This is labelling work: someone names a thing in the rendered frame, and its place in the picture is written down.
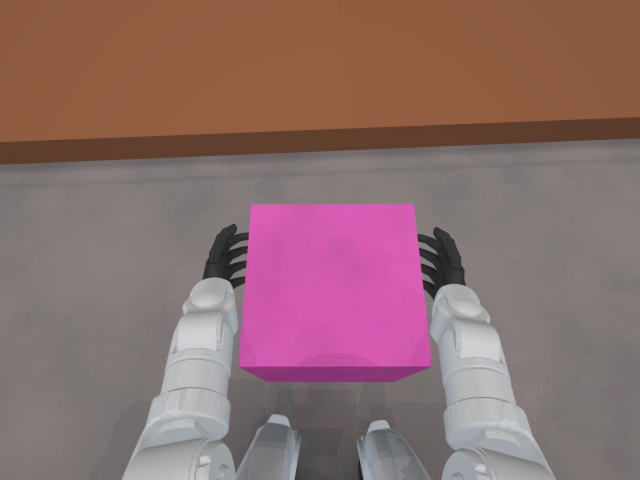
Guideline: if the robot right forearm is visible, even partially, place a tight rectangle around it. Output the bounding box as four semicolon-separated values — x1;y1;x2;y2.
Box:
429;284;556;480

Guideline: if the robot left forearm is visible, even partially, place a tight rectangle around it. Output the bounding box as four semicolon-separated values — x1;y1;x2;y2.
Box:
122;277;239;480

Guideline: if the carton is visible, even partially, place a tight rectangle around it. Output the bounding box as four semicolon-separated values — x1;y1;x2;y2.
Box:
238;204;432;382

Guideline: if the robot right hand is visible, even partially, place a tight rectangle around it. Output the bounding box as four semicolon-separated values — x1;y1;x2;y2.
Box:
417;227;466;302

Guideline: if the left robot upper arm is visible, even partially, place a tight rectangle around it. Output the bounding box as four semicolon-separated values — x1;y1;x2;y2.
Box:
123;437;236;480

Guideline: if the robot left hand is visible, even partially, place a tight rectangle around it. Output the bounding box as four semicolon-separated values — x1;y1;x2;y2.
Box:
202;224;249;290

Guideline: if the robot left shin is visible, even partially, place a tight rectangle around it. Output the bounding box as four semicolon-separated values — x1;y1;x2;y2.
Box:
255;414;291;436

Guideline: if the right robot upper arm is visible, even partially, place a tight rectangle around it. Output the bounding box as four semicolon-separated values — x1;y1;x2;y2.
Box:
442;446;555;480

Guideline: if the robot right thigh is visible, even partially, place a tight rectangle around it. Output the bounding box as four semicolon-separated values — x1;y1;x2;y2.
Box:
357;428;431;480

